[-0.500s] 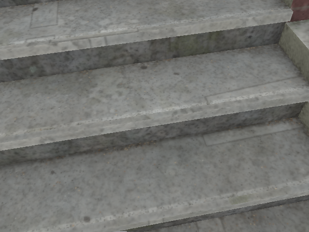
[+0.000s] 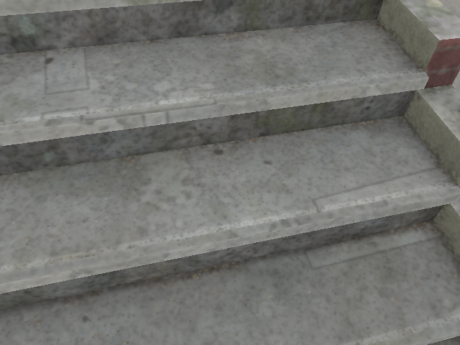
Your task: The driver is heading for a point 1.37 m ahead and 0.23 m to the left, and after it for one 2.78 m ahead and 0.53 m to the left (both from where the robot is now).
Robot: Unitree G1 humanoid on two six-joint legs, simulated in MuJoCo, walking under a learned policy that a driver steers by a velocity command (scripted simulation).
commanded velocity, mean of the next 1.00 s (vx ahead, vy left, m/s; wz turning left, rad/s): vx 0.00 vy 0.00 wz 0.00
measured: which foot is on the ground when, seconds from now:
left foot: down 0.00-0.74, up 0.76-0.94, down 0.96-1.00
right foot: up 0.00-0.22, down 0.24-0.44, up 0.46-0.66, down 0.68-0.98, up 1.00-1.00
